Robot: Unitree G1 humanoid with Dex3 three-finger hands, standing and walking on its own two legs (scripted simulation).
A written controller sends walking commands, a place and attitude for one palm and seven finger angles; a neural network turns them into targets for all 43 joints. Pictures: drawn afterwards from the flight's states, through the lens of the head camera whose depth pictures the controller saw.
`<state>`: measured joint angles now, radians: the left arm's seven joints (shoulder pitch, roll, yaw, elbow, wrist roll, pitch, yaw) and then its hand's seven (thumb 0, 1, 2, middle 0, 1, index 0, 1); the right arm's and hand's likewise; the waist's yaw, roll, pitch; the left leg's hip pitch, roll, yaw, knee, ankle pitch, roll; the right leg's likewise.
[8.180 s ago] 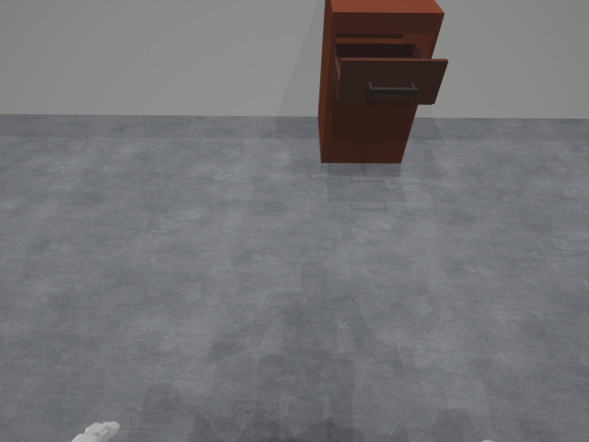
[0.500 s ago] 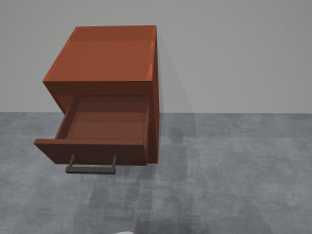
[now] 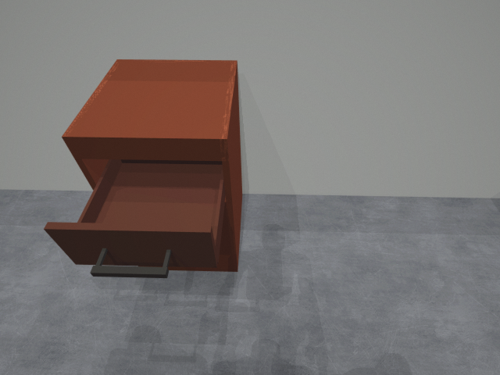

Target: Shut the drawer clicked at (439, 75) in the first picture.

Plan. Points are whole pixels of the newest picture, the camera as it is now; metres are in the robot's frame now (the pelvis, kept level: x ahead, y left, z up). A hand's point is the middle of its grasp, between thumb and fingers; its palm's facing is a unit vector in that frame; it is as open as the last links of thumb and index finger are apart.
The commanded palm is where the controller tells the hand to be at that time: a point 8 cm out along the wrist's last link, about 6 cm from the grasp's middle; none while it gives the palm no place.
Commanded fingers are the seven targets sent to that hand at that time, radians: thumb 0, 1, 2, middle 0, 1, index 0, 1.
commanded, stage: come to a stop and stand still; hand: left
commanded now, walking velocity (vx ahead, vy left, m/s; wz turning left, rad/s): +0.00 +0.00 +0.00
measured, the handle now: (132, 263) +0.39 +0.32 -0.19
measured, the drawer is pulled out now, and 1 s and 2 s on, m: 0.23 0.23 0.23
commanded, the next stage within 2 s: look again from close up in 0.06 s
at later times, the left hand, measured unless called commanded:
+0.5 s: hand out of the picture +0.00 +0.23 -0.18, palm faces +0.04 -0.98 -0.19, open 7.3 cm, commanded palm none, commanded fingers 0.00 0.90 0.90 -0.20 -0.30 -0.20 -0.30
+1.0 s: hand (112, 329) +0.20 +0.24 -0.04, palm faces +0.17 -0.98 -0.07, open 6.8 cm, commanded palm +0.10 +0.29 -0.08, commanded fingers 0.00 0.90 0.90 -0.46 -0.58 -0.46 -0.58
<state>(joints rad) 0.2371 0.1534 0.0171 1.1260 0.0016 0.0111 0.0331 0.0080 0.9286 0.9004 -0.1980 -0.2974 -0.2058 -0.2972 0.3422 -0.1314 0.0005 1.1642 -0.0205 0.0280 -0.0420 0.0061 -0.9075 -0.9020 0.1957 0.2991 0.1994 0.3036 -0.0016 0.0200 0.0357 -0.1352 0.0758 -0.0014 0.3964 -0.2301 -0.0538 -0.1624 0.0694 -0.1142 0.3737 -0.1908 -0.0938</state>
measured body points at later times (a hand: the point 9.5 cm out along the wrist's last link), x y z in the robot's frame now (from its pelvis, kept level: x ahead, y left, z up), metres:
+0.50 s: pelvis +0.00 +0.06 +0.00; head -0.01 +0.05 +0.45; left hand +0.00 +0.28 -0.16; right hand -0.02 -0.14 -0.17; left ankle -0.02 +0.15 -0.74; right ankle +0.02 -0.05 -0.74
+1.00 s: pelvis -0.01 +0.07 -0.03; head +0.01 +0.06 +0.42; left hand +0.18 +0.29 -0.03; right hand +0.12 -0.20 -0.12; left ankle -0.02 +0.15 -0.74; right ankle +0.02 -0.05 -0.74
